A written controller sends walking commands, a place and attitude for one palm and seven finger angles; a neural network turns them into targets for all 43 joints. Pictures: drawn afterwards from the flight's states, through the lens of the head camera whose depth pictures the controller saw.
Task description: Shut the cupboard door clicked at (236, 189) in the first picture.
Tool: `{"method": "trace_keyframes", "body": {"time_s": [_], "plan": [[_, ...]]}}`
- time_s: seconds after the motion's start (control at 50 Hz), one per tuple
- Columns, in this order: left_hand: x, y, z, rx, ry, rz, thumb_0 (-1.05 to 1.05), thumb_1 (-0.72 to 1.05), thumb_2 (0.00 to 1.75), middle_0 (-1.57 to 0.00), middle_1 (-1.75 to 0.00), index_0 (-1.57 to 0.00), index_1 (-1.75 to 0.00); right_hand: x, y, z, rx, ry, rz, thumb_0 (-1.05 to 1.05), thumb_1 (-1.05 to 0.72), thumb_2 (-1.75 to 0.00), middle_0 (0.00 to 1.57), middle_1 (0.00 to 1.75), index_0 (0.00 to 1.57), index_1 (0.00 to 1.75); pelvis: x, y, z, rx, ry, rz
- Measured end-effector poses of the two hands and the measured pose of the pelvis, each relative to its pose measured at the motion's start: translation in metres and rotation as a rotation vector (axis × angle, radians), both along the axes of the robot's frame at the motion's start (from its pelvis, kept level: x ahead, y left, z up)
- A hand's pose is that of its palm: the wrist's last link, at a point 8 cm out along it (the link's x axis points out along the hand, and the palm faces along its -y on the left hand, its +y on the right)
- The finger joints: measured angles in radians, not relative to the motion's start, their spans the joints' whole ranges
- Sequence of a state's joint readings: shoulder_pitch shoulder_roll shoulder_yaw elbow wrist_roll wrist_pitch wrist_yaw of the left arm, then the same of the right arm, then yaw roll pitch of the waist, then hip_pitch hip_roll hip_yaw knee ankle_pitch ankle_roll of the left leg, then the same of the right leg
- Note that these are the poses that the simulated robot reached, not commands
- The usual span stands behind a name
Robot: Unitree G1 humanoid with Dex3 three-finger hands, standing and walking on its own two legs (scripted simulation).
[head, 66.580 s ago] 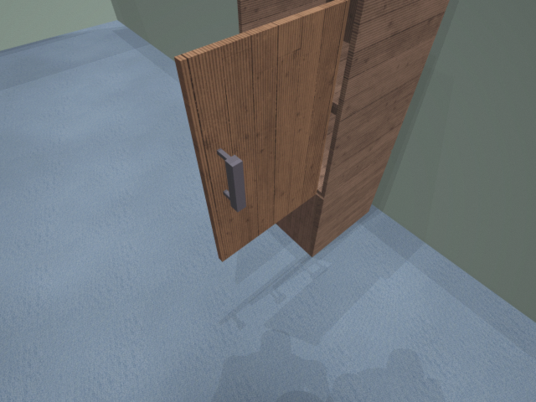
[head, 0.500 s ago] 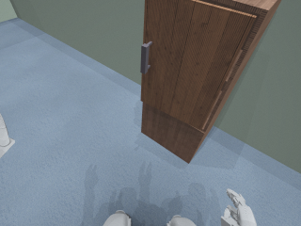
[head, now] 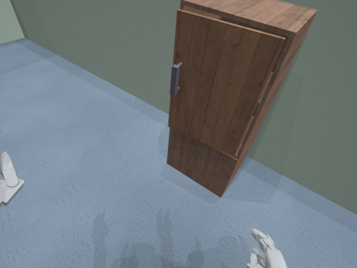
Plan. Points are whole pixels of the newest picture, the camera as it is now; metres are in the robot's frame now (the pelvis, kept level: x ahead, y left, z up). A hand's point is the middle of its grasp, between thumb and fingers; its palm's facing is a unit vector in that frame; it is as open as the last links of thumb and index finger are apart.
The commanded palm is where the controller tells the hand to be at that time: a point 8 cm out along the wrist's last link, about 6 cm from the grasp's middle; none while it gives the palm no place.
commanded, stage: stop stepping back and stand still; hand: left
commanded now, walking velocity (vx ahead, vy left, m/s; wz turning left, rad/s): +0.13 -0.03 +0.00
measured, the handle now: (177, 78) +0.88 +0.04 -0.02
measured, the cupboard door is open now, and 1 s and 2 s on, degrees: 5 5 5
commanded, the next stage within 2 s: let the arm hang, fingers relaxed in 0.48 s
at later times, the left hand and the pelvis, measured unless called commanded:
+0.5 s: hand (49, 173) +0.23 +0.25 +0.15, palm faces +0.36 -0.82 -0.45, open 7.4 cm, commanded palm +0.17 +0.29 +0.17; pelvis +0.01 +0.00 -0.01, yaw -4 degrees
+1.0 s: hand out of the picture -0.01 +0.19 -0.19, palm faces -0.03 -0.98 -0.17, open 7.0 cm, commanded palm none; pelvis -0.01 +0.00 -0.01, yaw -2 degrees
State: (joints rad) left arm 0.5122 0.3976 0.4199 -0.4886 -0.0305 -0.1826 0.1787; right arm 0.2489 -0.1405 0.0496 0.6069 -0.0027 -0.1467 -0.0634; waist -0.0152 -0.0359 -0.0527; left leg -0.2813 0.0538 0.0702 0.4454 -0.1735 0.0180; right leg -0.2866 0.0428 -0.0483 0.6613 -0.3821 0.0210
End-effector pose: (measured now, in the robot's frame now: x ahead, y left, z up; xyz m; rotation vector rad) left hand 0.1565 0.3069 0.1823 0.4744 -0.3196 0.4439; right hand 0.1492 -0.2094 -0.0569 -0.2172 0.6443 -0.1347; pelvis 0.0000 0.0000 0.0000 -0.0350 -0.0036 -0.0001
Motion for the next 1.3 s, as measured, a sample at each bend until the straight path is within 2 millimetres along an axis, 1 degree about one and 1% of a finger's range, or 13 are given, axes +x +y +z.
{"method": "trace_keyframes", "body": {"time_s": [0.12,0.3,0.58,0.62,0.68,0.72,0.78,0.84,0.88,1.0,1.08,1.18,1.3], "plan": [[0.008,-0.018,-0.005,0.059,0.078,-0.065,0.01,0.89,0.9,-0.21,-0.3,-0.21,-0.3,-0.02,-0.016,-0.021,0.01,0.059,-0.036,0.01,-0.9,-0.9,0.21,0.3,0.21,0.3,-0.007,-0.006,-0.009,0.025,0.021,-0.034],[0.021,-0.016,-0.013,0.019,0.069,-0.054,0.01,0.89,0.9,-0.21,-0.3,-0.22,-0.3,-0.049,-0.051,-0.036,-0.044,0.182,-0.157,0.01,-0.9,-0.9,0.2,0.3,0.2,0.3,0.008,-0.003,-0.011,0.03,-0.003,-0.057],[0.034,-0.021,-0.012,0.049,0.121,-0.099,0.01,0.89,0.9,-0.21,-0.3,-0.22,-0.3,-0.013,-0.039,-0.022,-0.014,0.089,-0.132,0.01,-0.9,-0.9,0.2,0.3,0.2,0.3,0.012,-0.003,-0.007,0.03,0.028,-0.066],[0.04,-0.018,-0.035,0.04,0.215,-0.112,0.01,0.89,0.9,-0.21,-0.3,-0.21,-0.3,-0.005,-0.037,-0.028,0.006,0.085,-0.074,0.01,-0.9,-0.9,0.2,0.3,0.2,0.3,0.009,0.001,-0.009,0.027,0.029,-0.054],[0.047,-0.015,-0.116,-0.076,0.55,-0.096,0.0,0.9,0.9,-0.2,-0.3,-0.21,-0.3,0.001,-0.04,-0.045,0.008,0.133,-0.014,0.01,-0.9,-0.9,0.2,0.3,0.2,0.3,0.003,0.008,-0.014,0.028,0.025,-0.046],[0.036,-0.02,-0.177,-0.169,0.793,-0.083,0.0,0.9,0.9,-0.2,-0.3,-0.2,-0.3,-0.002,-0.043,-0.053,0.004,0.17,-0.014,0.01,-0.9,-0.9,0.2,0.3,0.21,0.3,-0.002,0.01,-0.016,0.031,0.017,-0.043],[-0.003,-0.041,-0.256,-0.299,1.11,-0.078,0.0,0.91,0.9,-0.2,-0.3,-0.2,-0.29,-0.02,-0.046,-0.058,-0.011,0.24,-0.035,0.01,-0.9,-0.9,0.2,0.3,0.21,0.3,-0.006,0.011,-0.017,0.038,0.005,-0.04],[-0.057,-0.068,-0.309,-0.424,1.361,-0.078,0.01,0.91,0.9,-0.2,-0.3,-0.2,-0.29,-0.05,-0.048,-0.061,-0.03,0.35,-0.063,0.01,-0.91,-0.9,0.2,0.3,0.2,0.3,-0.008,0.009,-0.015,0.039,-0.006,-0.042],[-0.093,-0.08,-0.328,-0.505,1.471,-0.042,0.0,0.93,0.9,-0.2,-0.3,-0.2,-0.29,-0.074,-0.047,-0.064,-0.038,0.44,-0.083,0.01,-0.91,-0.9,0.2,0.3,0.2,0.3,-0.008,0.007,-0.012,0.035,-0.008,-0.04],[-0.17,-0.068,-0.339,-0.577,1.673,0.09,-0.01,0.98,0.9,-0.21,-0.3,-0.21,-0.3,-0.142,-0.037,-0.072,-0.023,0.68,-0.142,0.01,-0.91,-0.9,0.2,0.3,0.2,0.3,-0.007,0.005,-0.005,0.022,-0.012,-0.038],[-0.202,-0.059,-0.332,-0.577,1.759,0.153,0.0,0.95,0.9,-0.21,-0.3,-0.21,-0.29,-0.171,-0.026,-0.078,0.013,0.762,-0.175,0.01,-0.91,-0.9,0.2,0.3,0.2,0.3,-0.007,0.008,-0.003,0.021,-0.017,-0.041],[-0.212,-0.05,-0.324,-0.557,1.785,0.194,0.0,0.93,0.9,-0.2,-0.3,-0.2,-0.29,-0.188,-0.014,-0.085,0.055,0.797,-0.195,0.01,-0.91,-0.9,0.2,0.3,0.2,0.3,-0.007,0.012,-0.001,0.024,-0.023,-0.048],[-0.192,-0.047,-0.323,-0.531,1.732,0.177,0.0,0.92,0.9,-0.2,-0.3,-0.2,-0.29,-0.185,-0.005,-0.09,0.085,0.772,-0.201,0.01,-0.91,-0.9,0.2,0.3,0.2,0.3,-0.006,0.015,-0.001,0.029,-0.029,-0.054]]}}
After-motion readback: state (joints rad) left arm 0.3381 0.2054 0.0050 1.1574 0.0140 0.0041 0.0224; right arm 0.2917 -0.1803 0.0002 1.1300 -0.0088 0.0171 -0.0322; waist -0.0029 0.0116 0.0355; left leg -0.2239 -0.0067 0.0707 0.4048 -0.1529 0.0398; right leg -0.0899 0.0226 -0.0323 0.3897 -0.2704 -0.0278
